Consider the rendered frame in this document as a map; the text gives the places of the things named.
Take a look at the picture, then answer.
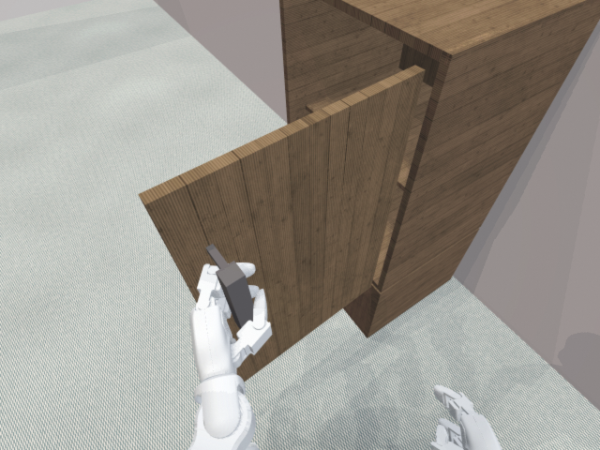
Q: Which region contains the handle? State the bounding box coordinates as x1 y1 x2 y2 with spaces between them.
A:
206 244 253 329

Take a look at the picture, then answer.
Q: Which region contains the right robot hand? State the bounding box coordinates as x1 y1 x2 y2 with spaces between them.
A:
431 385 502 450

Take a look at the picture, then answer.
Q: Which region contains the cupboard door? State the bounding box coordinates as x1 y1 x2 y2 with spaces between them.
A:
138 65 426 382

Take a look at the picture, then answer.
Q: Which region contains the robot left forearm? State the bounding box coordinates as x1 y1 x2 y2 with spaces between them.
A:
188 373 256 450

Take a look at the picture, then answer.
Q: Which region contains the left robot hand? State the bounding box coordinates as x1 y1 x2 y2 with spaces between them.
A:
189 262 272 383

